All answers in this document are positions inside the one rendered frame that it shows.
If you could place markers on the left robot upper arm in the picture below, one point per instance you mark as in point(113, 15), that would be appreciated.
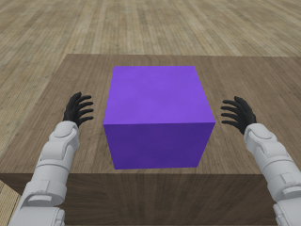
point(39, 216)

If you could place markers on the right robot upper arm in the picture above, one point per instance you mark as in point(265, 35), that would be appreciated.
point(288, 212)

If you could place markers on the pedestal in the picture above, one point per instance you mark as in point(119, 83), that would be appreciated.
point(227, 188)

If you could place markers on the left robot hand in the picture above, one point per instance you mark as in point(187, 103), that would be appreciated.
point(72, 112)

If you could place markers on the left robot forearm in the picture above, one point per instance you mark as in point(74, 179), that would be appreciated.
point(47, 187)

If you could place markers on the right robot hand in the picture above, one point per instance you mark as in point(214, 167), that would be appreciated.
point(244, 114)

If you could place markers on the carton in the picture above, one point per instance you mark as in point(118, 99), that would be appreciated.
point(156, 117)

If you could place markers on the right robot forearm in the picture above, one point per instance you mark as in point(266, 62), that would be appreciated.
point(282, 175)

